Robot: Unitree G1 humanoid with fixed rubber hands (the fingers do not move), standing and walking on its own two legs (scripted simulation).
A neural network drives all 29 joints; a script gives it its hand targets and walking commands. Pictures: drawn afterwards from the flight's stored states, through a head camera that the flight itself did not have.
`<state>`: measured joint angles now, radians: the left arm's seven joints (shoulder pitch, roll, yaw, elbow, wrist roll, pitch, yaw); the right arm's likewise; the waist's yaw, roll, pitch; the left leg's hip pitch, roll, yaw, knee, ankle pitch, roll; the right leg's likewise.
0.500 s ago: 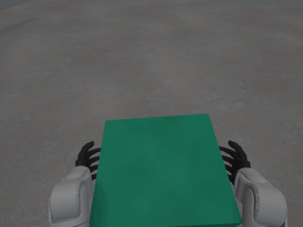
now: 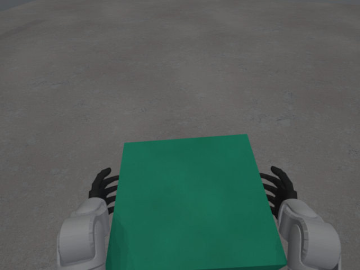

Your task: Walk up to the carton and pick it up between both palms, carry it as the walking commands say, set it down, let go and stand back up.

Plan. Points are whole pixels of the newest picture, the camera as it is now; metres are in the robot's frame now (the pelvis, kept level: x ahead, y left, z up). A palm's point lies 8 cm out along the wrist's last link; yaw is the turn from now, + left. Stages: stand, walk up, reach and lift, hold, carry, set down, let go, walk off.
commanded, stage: carry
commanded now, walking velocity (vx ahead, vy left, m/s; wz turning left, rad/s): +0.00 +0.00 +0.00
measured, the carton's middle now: (190, 212) +0.27 -0.01 +0.01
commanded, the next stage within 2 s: none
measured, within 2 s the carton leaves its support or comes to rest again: neither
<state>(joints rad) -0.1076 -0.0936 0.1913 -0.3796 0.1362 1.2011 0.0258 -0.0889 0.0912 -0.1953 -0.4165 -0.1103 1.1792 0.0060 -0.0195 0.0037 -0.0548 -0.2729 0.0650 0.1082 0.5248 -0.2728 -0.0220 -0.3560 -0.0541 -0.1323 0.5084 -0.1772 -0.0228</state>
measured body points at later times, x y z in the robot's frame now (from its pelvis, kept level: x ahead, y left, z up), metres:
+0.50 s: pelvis +0.00 +0.00 +0.00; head +0.00 +0.00 +0.45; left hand +0.27 +0.18 +0.08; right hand +0.27 -0.19 +0.08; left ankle +0.00 +0.13 -0.73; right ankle +0.06 -0.11 -0.73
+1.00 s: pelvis +0.01 +0.00 +0.00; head +0.00 +0.00 +0.45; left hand +0.28 +0.18 +0.07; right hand +0.27 -0.19 +0.07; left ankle +0.00 +0.13 -0.73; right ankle +0.06 -0.11 -0.73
